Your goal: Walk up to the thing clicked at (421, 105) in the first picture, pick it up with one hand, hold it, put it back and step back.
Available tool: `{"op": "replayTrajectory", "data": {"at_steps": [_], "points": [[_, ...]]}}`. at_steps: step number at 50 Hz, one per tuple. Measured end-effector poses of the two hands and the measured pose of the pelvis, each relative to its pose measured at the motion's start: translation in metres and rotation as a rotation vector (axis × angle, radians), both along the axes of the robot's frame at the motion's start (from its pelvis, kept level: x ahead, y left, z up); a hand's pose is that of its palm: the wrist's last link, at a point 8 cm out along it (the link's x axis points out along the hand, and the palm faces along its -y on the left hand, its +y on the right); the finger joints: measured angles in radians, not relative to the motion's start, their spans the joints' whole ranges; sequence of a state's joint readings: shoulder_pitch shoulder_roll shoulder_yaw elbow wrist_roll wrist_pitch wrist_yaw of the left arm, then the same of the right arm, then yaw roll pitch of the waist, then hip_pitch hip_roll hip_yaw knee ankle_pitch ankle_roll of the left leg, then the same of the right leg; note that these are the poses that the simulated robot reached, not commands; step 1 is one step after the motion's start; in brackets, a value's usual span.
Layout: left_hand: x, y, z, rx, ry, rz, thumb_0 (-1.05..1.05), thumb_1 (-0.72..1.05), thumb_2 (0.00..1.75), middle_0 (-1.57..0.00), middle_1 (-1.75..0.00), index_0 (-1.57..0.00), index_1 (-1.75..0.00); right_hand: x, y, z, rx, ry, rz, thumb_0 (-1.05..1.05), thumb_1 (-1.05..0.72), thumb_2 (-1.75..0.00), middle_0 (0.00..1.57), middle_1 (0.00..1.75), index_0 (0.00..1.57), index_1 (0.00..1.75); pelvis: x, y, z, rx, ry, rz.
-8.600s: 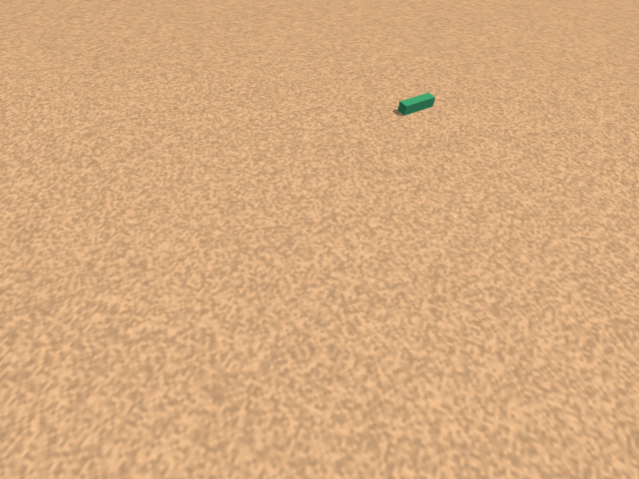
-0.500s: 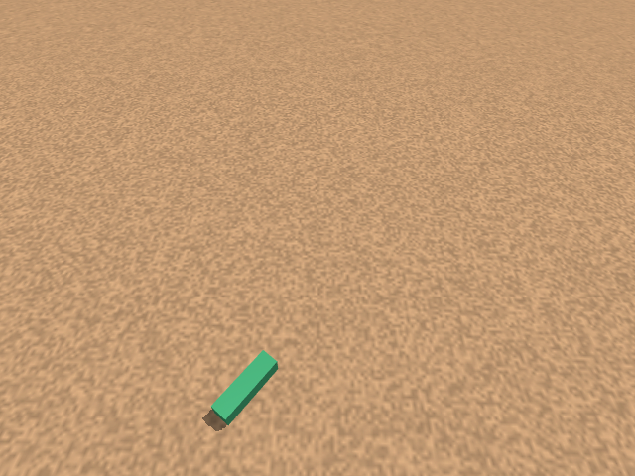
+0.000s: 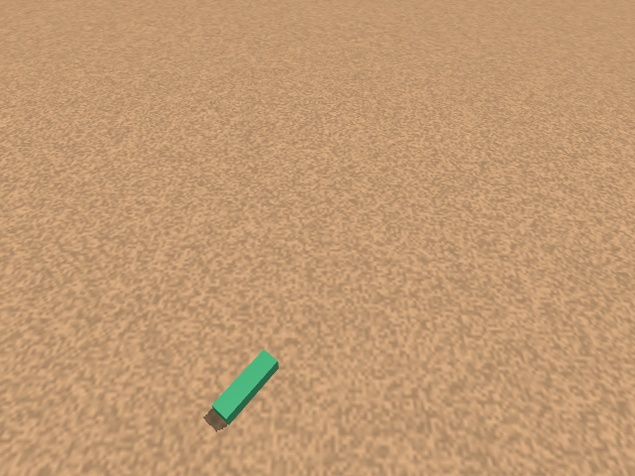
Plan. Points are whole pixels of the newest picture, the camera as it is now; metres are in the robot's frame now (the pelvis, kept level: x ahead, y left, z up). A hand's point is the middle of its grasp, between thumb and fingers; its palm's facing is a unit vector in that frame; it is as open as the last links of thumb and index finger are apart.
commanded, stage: stand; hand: left
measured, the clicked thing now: (247, 385) +0.49 +0.19 -0.75
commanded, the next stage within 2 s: walk up in 0.78 s
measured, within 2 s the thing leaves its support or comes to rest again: neither
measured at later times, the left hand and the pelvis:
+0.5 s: hand out of the picture +0.07 +0.26 -0.16, palm faces -0.03 -0.94 -0.34, open 7.4 cm; pelvis +0.00 +0.00 +0.00, yaw +0 degrees
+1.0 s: hand out of the picture +0.08 +0.25 -0.16, palm faces -0.04 -0.93 -0.37, open 7.4 cm; pelvis +0.03 -0.03 -0.01, yaw -1 degrees
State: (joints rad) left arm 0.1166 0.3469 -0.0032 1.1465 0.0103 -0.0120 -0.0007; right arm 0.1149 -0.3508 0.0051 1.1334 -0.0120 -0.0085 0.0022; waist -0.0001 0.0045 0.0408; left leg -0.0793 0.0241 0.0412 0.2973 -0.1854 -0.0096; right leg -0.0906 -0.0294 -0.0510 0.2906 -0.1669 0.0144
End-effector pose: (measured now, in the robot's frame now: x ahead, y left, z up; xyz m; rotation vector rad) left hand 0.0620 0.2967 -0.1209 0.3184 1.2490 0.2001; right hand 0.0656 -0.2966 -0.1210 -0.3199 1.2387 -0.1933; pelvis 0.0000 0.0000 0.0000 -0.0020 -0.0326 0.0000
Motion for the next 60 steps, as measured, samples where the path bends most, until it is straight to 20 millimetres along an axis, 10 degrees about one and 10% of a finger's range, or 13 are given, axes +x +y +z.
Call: {"op": "replayTrajectory", "data": {"at_steps": [41, 52, 60], "points": [[0.004, 0.005, -0.001, -0.003, -0.011, -0.006, 0.01, 0.91, 0.90, -0.20, -0.30, -0.20, -0.30, 0.003, 0.002, 0.001, 0.000, -0.015, -0.002, 0.01, -0.90, -0.90, 0.21, 0.30, 0.21, 0.30, 0.003, 0.003, -0.002, 0.002, -0.003, -0.002], [0.026, -0.010, 0.001, 0.046, 0.021, -0.026, 0.01, 0.91, 0.90, -0.20, -0.30, -0.20, -0.30, -0.016, -0.061, -0.007, -0.046, 0.037, -0.055, 0.01, -0.90, -0.90, 0.21, 0.30, 0.21, 0.30, 0.032, -0.038, -0.015, 0.035, -0.019, -0.030], [0.046, -0.055, 0.008, 0.053, 0.020, -0.021, 0.01, 0.91, 0.90, -0.20, -0.30, -0.20, -0.30, 0.023, -0.085, -0.016, -0.018, 0.063, -0.066, 0.01, -0.90, -0.90, 0.20, 0.30, 0.21, 0.30, 0.062, -0.063, -0.010, 0.014, -0.013, -0.035]]}}
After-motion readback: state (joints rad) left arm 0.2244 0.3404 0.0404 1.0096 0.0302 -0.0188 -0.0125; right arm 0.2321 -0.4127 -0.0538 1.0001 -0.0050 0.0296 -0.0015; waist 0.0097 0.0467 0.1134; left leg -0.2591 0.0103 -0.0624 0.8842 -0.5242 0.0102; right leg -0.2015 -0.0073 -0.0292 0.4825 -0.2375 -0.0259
